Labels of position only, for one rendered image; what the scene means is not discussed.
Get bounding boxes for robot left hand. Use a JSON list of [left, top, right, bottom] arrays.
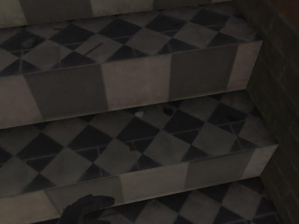
[[57, 194, 115, 224]]

